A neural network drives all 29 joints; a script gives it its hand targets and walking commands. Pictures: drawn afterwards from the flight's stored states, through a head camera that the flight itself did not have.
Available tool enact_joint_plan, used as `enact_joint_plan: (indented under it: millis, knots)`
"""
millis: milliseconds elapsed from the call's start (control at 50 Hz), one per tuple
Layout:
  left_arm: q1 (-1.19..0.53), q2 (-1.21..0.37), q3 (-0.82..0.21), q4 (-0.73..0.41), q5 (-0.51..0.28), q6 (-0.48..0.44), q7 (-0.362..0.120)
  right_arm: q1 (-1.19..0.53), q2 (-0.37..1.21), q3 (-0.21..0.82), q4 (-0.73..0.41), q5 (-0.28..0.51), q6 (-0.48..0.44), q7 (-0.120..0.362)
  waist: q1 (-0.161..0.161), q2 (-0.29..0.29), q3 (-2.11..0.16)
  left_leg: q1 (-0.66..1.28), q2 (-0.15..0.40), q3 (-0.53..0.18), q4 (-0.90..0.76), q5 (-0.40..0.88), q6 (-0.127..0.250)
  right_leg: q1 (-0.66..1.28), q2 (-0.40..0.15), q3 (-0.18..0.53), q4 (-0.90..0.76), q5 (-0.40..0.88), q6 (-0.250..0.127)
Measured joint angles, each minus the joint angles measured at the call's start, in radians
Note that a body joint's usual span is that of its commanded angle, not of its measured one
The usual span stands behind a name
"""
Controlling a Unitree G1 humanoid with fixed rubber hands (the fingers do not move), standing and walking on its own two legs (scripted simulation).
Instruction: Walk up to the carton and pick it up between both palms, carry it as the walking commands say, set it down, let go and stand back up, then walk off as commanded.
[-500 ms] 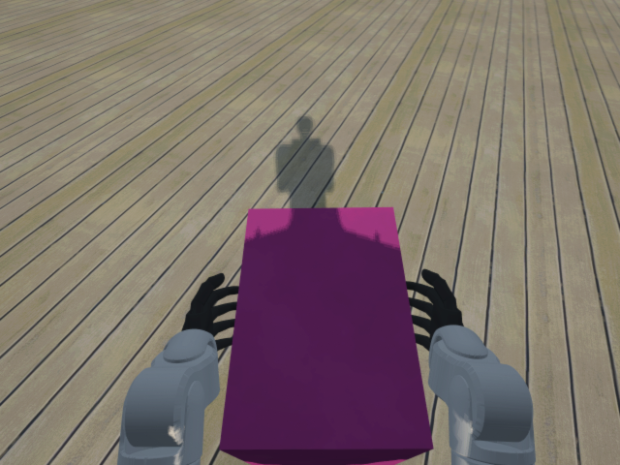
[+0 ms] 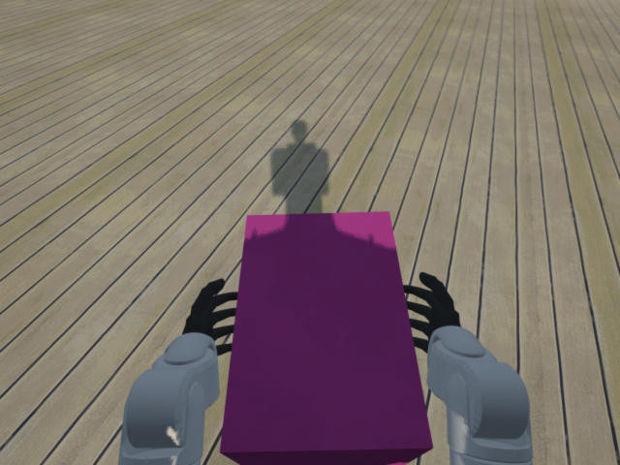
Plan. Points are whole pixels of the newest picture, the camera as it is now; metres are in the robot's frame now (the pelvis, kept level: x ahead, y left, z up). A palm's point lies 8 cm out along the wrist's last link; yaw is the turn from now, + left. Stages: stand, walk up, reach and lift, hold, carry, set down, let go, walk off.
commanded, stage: carry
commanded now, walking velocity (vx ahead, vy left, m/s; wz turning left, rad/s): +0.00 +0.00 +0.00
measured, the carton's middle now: (321, 349) +0.28 +0.00 +0.01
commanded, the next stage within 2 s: hold in 1.04 s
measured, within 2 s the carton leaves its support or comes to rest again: neither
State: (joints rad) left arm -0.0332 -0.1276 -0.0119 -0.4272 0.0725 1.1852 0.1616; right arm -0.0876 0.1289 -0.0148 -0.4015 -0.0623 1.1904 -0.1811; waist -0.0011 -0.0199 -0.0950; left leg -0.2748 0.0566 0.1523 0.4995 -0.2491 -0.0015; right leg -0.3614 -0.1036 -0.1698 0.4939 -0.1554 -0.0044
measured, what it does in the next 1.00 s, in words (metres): stands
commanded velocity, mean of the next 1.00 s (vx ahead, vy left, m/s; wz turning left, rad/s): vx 0.00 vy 0.00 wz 0.00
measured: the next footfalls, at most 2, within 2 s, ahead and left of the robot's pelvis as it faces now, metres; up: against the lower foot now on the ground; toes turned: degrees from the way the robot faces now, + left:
none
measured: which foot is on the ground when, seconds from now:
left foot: down 0.00-1.00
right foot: down 0.00-1.00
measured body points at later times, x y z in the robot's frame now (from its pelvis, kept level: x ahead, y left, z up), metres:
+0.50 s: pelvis +0.01 -0.01 +0.00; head -0.01 -0.01 +0.45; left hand +0.27 +0.13 +0.09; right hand +0.27 -0.15 +0.09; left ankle +0.01 +0.12 -0.74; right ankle +0.06 -0.12 -0.74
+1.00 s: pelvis +0.01 +0.00 +0.00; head +0.00 +0.00 +0.45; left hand +0.27 +0.13 +0.08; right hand +0.28 -0.15 +0.09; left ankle +0.01 +0.12 -0.74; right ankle +0.06 -0.12 -0.74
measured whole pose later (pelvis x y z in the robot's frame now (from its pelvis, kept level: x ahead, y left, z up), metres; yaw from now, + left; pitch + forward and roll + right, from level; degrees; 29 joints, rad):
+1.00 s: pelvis +0.01 +0.00 +0.00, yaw +0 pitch +3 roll +1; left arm -0.06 -0.13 0.00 -0.42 0.06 1.17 0.16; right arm -0.11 0.13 -0.02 -0.41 -0.07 1.19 -0.18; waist 0.00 -0.01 -0.09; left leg -0.27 0.07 0.15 0.50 -0.27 -0.01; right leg -0.36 -0.10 -0.17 0.50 -0.17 -0.01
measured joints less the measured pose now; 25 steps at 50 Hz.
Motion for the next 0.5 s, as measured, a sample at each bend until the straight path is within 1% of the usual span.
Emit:
enact_joint_plan:
  millis: [80, 240, 360, 500]
  knots:
    - [-0.010, 0.000, 0.000, -0.003, 0.005, 0.007, 0.002, 0.000, 0.000, -0.002, 0.007, 0.002, -0.012, 0.004, 0.004, 0.001, -0.010, -0.005, -0.002, 0.003, -0.009, 0.007, 0.000, -0.009, -0.001, 0.004, -0.002, 0.004, -0.001]
    - [-0.016, 0.000, 0.000, 0.015, 0.001, 0.005, 0.001, 0.005, 0.000, -0.005, 0.009, -0.005, -0.010, 0.005, 0.002, 0.022, 0.008, -0.002, 0.000, 0.001, -0.014, 0.009, -0.002, -0.004, 0.002, 0.002, -0.011, 0.007, -0.001]
    - [-0.013, 0.000, 0.003, -0.007, -0.007, -0.006, 0.001, 0.001, 0.000, 0.000, -0.017, -0.003, -0.011, 0.000, 0.000, 0.014, 0.012, -0.004, 0.005, 0.002, -0.007, 0.003, -0.007, -0.011, 0.005, 0.004, 0.002, -0.003, -0.005]
    - [-0.014, 0.000, 0.008, 0.001, -0.005, -0.004, 0.000, -0.007, 0.000, 0.000, -0.002, -0.004, -0.008, 0.001, -0.006, 0.010, -0.006, -0.001, 0.011, -0.004, -0.005, -0.004, -0.012, -0.003, 0.010, -0.002, 0.000, -0.010, -0.008]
